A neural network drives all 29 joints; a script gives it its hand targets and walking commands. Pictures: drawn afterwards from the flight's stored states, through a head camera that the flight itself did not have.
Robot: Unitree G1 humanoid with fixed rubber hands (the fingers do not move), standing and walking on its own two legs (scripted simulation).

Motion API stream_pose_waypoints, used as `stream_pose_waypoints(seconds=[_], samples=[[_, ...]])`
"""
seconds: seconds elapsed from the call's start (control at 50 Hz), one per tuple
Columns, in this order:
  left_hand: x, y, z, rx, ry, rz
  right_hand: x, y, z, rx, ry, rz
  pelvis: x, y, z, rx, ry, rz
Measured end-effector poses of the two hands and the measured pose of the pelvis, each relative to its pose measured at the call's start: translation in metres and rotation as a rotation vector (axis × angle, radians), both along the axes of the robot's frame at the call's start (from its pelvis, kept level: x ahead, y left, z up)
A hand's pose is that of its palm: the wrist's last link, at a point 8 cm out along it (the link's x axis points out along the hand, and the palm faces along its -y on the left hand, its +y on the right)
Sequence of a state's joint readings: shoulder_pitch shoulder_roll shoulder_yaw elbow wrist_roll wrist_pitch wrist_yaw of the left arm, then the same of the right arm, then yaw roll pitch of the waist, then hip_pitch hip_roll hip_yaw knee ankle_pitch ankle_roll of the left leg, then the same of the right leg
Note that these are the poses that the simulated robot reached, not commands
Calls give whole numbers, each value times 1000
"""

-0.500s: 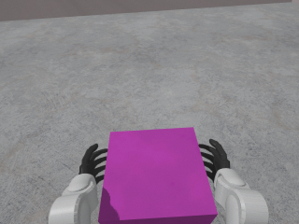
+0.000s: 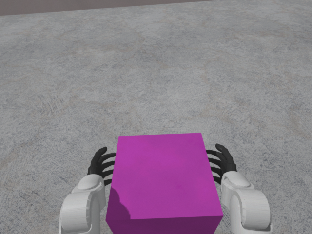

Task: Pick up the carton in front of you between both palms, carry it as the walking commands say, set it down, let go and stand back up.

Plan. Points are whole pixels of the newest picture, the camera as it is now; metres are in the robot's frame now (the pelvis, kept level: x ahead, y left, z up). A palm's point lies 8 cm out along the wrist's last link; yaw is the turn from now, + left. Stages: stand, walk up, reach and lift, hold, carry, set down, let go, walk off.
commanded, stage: carry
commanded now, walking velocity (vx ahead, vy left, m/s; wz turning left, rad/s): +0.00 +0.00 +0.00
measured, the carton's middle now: (162, 195) +0.25 +0.00 -0.02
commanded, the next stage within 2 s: none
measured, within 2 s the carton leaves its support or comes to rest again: neither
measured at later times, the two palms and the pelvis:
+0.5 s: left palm (115, 158) +0.32 +0.12 +0.04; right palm (227, 159) +0.32 -0.18 +0.03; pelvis +0.02 -0.02 +0.01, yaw -1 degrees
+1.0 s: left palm (118, 159) +0.33 +0.12 +0.03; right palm (228, 158) +0.32 -0.18 +0.04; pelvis +0.03 -0.02 +0.00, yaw -3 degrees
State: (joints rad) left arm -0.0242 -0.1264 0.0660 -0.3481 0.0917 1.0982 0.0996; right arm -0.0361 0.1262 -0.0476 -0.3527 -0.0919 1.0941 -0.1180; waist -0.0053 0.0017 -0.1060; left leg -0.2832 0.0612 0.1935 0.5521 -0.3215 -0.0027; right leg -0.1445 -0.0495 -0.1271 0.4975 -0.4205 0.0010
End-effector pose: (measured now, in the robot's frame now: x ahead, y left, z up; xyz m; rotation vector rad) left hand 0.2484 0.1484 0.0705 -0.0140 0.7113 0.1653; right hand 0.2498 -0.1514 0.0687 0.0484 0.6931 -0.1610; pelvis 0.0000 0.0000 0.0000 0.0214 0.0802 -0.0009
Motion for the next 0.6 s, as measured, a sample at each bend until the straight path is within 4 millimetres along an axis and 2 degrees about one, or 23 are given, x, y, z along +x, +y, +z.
stream_pose_waypoints(seconds=[0.18, 0.3, 0.48, 0.6], samples=[[35, -9, -10, 38, 17, -42, 35, -7, -5, -39, 15, 24, 17, -7, 14, 3, -13, -17], [58, -11, -15, 57, -13, -50, 59, -9, -10, -45, -16, 27, 21, -8, 14, 5, -2, -18], [73, -27, -28, 98, -27, -71, 67, -25, -35, -33, -38, 23, 24, -20, 12, 11, -38, -25], [82, -29, -38, 63, -49, -81, 70, -27, -38, -40, -59, -9, 29, -19, 1, -16, -55, -33]])
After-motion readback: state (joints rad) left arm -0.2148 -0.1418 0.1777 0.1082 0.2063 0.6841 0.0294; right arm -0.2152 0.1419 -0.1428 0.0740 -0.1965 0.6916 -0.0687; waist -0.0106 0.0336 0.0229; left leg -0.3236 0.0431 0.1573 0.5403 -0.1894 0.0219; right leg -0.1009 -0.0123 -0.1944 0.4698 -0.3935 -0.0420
